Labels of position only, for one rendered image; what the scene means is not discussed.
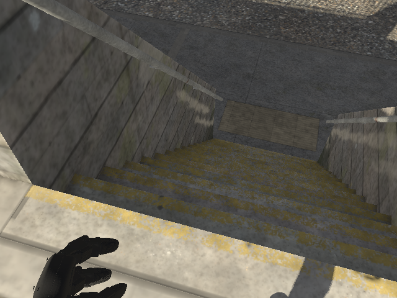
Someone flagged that stairs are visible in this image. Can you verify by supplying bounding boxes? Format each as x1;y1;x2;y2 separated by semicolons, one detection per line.
64;138;397;282

